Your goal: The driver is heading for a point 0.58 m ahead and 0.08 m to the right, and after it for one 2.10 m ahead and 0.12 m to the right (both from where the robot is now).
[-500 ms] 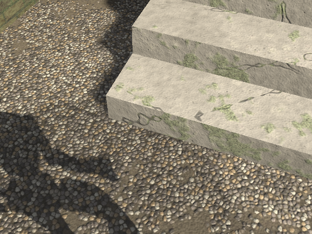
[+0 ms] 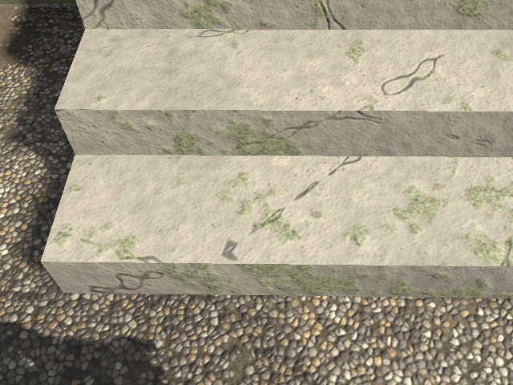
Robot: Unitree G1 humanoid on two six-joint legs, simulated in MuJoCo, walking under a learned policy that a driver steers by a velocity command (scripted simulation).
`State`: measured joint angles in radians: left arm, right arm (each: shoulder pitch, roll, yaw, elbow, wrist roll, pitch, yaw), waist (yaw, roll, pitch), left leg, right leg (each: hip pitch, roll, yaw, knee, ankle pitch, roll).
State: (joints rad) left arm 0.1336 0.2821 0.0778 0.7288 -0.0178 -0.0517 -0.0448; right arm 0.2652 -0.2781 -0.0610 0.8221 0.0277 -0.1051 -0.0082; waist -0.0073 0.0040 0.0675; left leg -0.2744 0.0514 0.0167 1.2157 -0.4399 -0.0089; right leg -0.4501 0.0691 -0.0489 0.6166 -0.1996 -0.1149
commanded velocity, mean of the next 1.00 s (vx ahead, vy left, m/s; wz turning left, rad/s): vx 0.31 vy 0.00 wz -0.53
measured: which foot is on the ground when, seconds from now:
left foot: up 0.00-0.34, down 0.36-0.80, up 0.82-1.00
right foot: down 0.00-0.38, up 0.40-0.78, down 0.80-1.00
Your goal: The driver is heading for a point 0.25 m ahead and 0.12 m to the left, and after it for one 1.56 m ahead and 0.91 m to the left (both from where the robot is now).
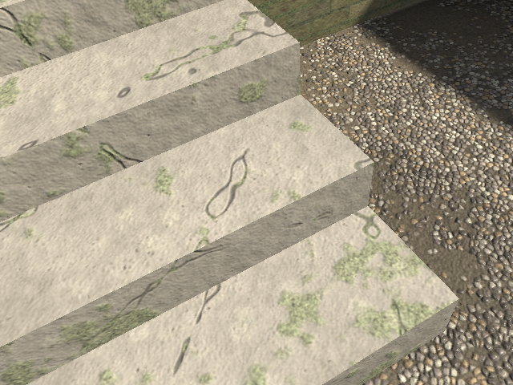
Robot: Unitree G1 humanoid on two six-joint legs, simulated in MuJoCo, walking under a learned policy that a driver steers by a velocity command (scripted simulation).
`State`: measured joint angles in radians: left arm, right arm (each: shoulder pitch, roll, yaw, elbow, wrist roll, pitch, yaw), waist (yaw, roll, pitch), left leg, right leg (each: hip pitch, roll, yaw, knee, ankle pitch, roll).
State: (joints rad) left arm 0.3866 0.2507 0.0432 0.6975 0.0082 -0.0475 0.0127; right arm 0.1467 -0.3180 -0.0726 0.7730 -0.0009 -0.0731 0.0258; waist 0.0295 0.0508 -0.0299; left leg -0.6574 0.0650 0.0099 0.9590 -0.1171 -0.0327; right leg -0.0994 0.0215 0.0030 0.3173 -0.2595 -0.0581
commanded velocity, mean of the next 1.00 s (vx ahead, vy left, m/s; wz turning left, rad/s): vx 0.15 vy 0.00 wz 0.45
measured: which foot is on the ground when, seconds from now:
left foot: up 0.00-0.34, down 0.36-0.82, up 0.84-1.00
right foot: down 0.00-0.38, up 0.40-0.82, down 0.84-1.00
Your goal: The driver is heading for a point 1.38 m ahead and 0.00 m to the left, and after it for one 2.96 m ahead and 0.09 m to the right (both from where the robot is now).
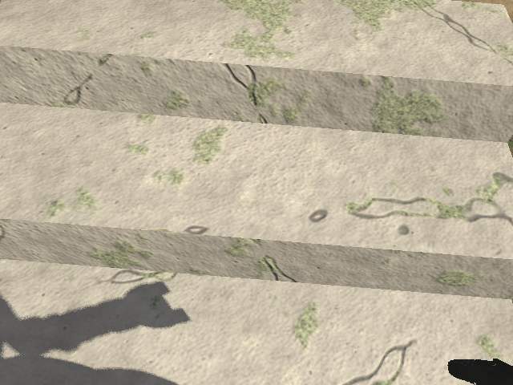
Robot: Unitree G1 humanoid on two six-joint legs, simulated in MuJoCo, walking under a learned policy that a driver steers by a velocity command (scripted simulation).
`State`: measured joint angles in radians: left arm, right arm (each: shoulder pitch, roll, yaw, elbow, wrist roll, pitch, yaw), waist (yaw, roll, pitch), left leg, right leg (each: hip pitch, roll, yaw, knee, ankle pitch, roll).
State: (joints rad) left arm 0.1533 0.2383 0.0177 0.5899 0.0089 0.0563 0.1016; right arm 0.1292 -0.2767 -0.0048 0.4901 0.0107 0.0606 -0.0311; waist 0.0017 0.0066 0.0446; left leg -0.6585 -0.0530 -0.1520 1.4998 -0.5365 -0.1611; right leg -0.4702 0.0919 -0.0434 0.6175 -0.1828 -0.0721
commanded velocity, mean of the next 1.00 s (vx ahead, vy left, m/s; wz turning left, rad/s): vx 0.04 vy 0.00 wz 0.34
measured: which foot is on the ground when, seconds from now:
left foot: up 0.00-0.18, down 0.20-0.88, up 0.90-1.00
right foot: down 0.00-0.20, up 0.22-0.68, down 0.70-1.00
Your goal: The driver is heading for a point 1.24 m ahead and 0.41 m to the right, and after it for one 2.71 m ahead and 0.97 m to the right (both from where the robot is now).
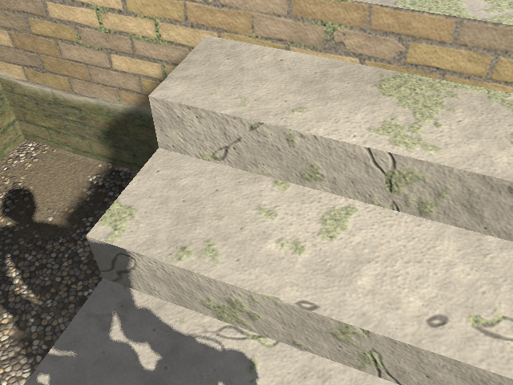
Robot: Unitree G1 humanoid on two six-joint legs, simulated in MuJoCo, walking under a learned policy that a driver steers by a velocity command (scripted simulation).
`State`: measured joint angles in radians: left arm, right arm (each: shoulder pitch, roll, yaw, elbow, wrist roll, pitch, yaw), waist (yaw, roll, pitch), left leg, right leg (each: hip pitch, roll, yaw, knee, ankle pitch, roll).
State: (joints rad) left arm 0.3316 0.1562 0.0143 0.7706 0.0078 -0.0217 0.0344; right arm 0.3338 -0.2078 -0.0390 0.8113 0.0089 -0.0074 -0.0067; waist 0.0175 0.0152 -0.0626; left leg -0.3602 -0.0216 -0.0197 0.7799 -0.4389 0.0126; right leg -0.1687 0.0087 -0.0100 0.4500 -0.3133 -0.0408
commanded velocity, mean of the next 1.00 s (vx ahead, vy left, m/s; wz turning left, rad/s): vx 0.45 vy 0.00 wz -0.37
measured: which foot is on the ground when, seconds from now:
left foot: up 0.00-0.18, down 0.20-0.62, up 0.64-1.00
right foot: down 0.00-0.20, up 0.22-0.58, down 0.60-1.00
